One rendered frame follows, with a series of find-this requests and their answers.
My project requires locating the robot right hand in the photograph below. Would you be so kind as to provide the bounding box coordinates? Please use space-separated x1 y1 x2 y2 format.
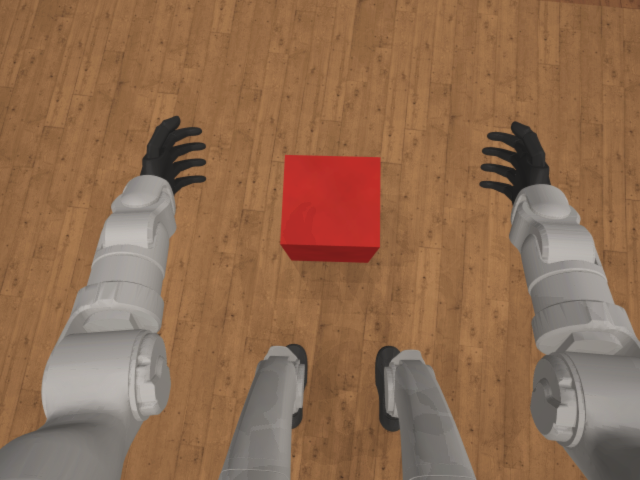
479 121 551 205

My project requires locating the robot right forearm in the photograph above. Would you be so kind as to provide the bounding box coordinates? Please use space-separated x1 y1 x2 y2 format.
509 184 640 358

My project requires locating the robot left forearm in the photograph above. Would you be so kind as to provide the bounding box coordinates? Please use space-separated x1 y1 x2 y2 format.
41 175 176 418

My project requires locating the carton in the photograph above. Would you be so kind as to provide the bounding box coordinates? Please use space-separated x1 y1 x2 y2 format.
280 155 381 263

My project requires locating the right robot upper arm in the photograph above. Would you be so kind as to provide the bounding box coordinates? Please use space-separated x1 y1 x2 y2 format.
530 351 640 480

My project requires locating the robot left hand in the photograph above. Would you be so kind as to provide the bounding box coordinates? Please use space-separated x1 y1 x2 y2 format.
140 116 206 195

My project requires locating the left robot upper arm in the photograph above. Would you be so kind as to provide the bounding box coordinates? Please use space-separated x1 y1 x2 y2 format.
0 329 171 480

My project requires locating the left robot shin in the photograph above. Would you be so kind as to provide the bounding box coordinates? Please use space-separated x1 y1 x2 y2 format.
255 346 299 414

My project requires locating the robot right thigh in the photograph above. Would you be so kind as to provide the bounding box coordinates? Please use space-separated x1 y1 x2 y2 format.
384 360 476 480

